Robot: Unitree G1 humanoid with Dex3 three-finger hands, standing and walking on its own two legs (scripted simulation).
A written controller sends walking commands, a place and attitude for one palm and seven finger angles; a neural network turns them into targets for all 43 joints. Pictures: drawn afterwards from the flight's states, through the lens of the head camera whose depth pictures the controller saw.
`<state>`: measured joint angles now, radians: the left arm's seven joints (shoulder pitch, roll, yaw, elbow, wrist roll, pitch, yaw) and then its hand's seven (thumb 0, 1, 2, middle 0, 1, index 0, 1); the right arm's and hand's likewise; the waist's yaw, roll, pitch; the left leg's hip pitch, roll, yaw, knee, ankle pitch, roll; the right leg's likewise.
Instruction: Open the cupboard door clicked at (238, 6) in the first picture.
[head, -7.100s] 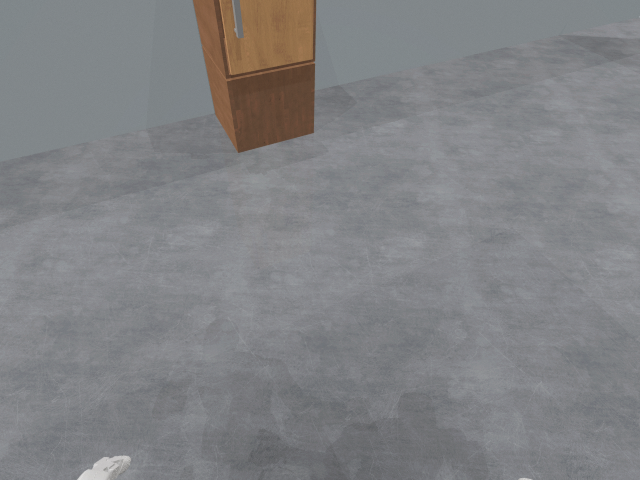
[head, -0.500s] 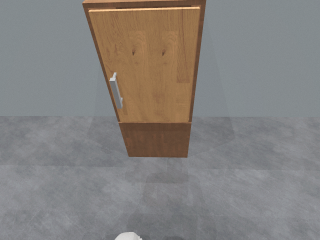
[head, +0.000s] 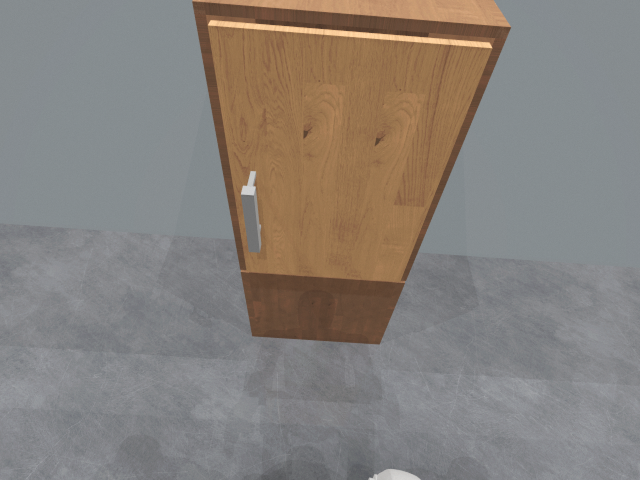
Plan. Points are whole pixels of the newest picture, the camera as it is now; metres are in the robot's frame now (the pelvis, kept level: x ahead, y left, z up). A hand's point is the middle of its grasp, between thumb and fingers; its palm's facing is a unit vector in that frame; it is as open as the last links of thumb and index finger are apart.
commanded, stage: come to a stop and stand still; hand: left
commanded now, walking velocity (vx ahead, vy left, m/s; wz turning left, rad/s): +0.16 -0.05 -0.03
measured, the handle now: (253, 213) +0.59 +0.17 -0.10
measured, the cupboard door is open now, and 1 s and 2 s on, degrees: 0 0 0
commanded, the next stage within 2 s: look again from close up in 1.10 s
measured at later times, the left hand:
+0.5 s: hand out of the picture +0.13 +0.17 -0.18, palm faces +0.04 -0.98 -0.22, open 7.3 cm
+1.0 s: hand out of the picture +0.00 +0.25 -0.17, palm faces +0.01 -0.97 -0.25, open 7.4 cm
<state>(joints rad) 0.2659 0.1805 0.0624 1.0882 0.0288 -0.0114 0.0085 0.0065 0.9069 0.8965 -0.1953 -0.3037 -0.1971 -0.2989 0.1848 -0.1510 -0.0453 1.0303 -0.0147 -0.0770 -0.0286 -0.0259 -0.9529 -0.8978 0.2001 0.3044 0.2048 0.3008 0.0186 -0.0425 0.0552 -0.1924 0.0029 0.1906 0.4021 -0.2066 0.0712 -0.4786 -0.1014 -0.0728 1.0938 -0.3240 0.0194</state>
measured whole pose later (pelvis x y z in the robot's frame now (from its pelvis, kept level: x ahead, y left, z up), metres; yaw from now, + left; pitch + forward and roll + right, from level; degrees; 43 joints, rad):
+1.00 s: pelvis -0.01 +0.06 -0.01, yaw -1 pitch -1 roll +1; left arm 0.32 0.16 0.00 1.01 0.03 0.02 0.02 0.01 0.90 0.90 -0.20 -0.30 -0.20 -0.30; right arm 0.25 -0.20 -0.01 0.93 -0.02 -0.01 -0.02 0.00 -0.93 -0.90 0.20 0.30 0.20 0.30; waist 0.01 0.05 0.01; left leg -0.21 -0.06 0.13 0.45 -0.23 0.09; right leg -0.29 -0.03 -0.02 0.51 -0.21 0.00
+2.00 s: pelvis +0.03 +0.01 -0.01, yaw +3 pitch +2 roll +1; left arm 0.38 0.16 0.06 0.36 -0.17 -0.12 0.07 0.03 0.90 0.88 -0.20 -0.33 -0.20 -0.33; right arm 0.30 -0.25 0.00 0.87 0.03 -0.21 -0.08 0.02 -0.91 -0.90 0.20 0.30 0.20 0.30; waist -0.02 0.05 -0.02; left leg -0.25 -0.01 0.04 0.52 -0.30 0.02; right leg -0.29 0.01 -0.10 0.54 -0.29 -0.06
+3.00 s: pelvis -0.02 +0.06 -0.11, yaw +1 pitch +19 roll -4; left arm 0.23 0.32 0.27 0.16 -0.32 -0.43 -0.38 0.00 -0.26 0.40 -0.28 -1.05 -0.28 -1.04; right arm 0.21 -0.27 0.00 0.54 0.03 -0.21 -0.05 0.02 -0.90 -0.90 0.20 0.30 0.20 0.30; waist -0.02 0.00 -0.14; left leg -1.04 -0.02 0.00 1.27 -0.56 0.07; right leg -1.03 -0.01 -0.11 1.18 -0.47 -0.02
